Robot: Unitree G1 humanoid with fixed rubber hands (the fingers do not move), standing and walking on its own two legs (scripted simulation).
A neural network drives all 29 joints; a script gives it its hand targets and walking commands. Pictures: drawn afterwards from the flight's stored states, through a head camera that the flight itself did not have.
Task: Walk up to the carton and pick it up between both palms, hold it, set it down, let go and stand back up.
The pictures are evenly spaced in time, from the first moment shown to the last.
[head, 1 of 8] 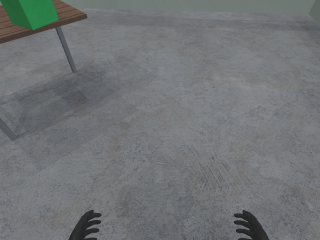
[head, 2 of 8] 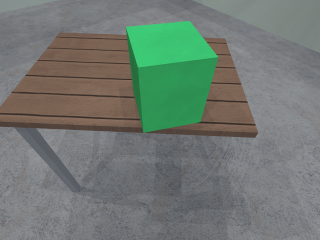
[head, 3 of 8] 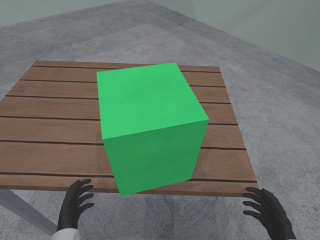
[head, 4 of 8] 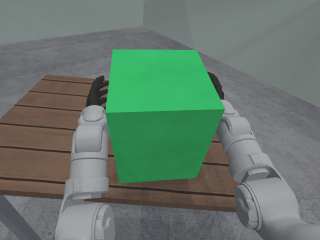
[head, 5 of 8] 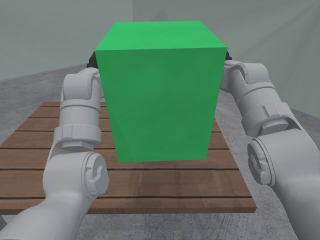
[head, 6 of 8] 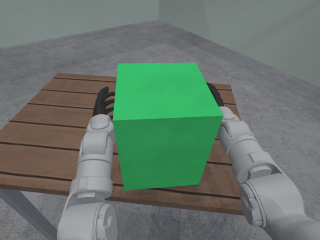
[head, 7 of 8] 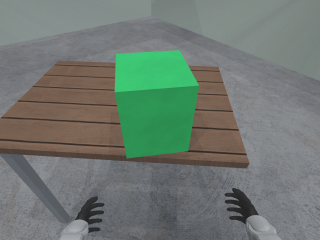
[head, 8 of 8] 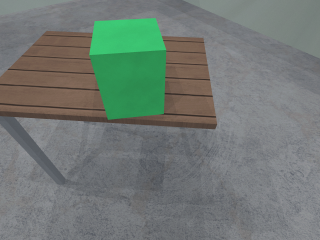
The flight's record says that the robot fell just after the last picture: no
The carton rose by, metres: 0.21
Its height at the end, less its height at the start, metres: +0.00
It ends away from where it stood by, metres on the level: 0.01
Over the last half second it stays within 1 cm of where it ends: yes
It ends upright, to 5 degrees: yes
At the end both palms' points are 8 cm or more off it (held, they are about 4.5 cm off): yes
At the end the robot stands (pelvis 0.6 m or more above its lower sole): yes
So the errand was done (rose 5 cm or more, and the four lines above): yes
